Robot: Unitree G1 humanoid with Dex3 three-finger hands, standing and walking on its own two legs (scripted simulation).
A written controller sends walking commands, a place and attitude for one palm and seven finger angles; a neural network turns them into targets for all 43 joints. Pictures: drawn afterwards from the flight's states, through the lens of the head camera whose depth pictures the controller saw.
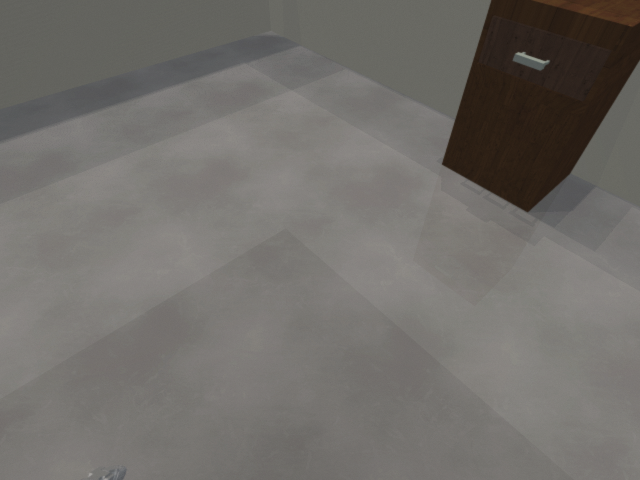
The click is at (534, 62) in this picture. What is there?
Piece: drawer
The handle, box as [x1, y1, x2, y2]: [513, 52, 549, 70]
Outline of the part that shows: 513,58 514,61 540,70 549,61 543,61 525,55 525,52 518,52 514,55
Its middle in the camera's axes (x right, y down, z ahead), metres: +0.80 -0.68 +1.47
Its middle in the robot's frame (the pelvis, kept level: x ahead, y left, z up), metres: +1.58 -0.73 -0.13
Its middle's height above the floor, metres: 0.64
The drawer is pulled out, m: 0.00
